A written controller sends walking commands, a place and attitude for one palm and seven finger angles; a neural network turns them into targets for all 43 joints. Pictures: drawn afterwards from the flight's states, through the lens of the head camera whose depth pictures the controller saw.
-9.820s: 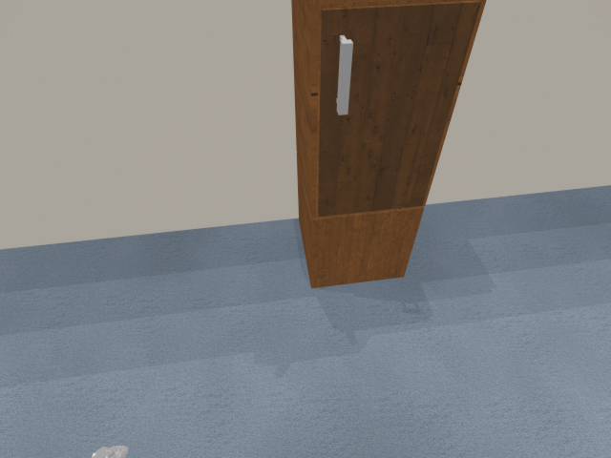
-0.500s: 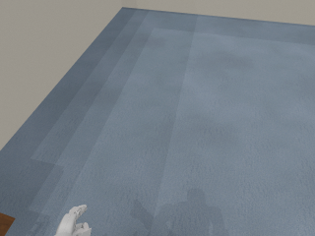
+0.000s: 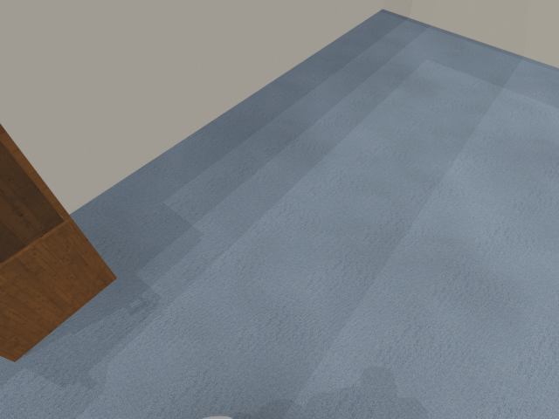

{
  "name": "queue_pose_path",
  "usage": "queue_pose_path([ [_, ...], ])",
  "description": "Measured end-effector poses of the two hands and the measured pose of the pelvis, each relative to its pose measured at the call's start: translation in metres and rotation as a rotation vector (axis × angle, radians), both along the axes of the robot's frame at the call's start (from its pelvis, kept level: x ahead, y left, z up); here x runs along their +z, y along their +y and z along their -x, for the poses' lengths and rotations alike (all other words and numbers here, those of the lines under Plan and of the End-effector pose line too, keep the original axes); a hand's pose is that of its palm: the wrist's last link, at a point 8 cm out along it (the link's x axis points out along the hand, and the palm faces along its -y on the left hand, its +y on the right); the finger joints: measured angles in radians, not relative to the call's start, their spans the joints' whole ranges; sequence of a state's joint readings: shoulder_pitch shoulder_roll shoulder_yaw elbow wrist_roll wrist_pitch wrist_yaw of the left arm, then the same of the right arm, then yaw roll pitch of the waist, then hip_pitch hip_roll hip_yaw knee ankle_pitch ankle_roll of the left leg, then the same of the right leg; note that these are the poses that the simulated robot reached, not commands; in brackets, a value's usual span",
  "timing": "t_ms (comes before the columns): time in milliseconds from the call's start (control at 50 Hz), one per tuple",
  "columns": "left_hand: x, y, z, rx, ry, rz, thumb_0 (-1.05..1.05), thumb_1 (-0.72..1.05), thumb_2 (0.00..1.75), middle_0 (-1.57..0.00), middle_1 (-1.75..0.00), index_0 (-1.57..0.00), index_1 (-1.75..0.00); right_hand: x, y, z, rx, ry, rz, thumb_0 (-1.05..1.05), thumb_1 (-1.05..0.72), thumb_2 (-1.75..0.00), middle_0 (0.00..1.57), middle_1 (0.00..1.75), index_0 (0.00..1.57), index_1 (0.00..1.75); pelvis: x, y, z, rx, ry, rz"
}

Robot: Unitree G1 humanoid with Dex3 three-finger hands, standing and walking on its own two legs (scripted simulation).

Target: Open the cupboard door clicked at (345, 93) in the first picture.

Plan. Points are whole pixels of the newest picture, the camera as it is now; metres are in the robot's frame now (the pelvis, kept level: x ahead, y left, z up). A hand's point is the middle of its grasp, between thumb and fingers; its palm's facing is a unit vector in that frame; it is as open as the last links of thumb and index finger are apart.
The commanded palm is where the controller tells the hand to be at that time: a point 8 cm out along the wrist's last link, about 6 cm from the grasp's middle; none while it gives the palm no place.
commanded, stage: turn to face it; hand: left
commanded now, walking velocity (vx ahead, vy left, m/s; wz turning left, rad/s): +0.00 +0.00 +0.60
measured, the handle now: out of the picture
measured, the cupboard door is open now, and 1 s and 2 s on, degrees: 0 0 0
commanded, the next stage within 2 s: take the last steps up to it in 1.56 s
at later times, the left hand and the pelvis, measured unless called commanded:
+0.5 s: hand out of the picture +0.07 +0.24 -0.13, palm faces +0.27 -0.92 -0.26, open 7.4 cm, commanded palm none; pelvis -0.01 +0.00 +0.01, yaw +16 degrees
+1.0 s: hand out of the picture -0.11 +0.16 -0.15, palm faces +0.59 -0.77 -0.26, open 7.4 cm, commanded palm none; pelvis -0.04 -0.04 +0.01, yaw +35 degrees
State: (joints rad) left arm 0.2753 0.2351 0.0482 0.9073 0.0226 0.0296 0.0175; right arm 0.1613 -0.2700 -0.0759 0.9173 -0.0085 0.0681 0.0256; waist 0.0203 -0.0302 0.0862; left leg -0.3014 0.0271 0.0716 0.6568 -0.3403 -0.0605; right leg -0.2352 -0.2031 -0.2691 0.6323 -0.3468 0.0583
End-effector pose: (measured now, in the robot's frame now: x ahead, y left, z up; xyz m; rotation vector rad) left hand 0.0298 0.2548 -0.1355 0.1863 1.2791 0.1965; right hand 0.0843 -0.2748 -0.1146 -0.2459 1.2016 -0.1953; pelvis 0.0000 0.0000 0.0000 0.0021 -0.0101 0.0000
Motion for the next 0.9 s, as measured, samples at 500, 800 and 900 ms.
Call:
queue_pose_path([
  [500, 0.038, 0.027, -0.021, 0.183, -0.220, -0.056, 0.01, 0.91, 0.90, -0.20, -0.30, -0.19, -0.30, -0.002, 0.048, 0.003, 0.183, 0.059, -0.061, 0.00, -0.90, -0.90, 0.20, 0.30, 0.21, 0.30, 0.015, 0.002, 0.010, 0.271, -0.001, 0.018],
  [800, 0.051, -0.046, 0.074, 0.385, -0.157, -0.102, 0.01, 0.90, 0.90, -0.20, -0.30, -0.20, -0.30, -0.019, -0.010, -0.020, 0.338, 0.139, -0.072, 0.00, -0.91, -0.90, 0.19, 0.30, 0.20, 0.30, 0.017, -0.048, 0.020, 0.477, -0.020, -0.047],
  [900, 0.040, -0.059, 0.118, 0.488, -0.112, -0.075, 0.01, 0.90, 0.90, -0.20, -0.30, -0.20, -0.30, -0.014, 0.004, -0.043, 0.439, 0.148, -0.046, 0.00, -0.91, -0.90, 0.19, 0.30, 0.20, 0.30, 0.016, -0.048, 0.027, 0.548, -0.012, -0.048],
])
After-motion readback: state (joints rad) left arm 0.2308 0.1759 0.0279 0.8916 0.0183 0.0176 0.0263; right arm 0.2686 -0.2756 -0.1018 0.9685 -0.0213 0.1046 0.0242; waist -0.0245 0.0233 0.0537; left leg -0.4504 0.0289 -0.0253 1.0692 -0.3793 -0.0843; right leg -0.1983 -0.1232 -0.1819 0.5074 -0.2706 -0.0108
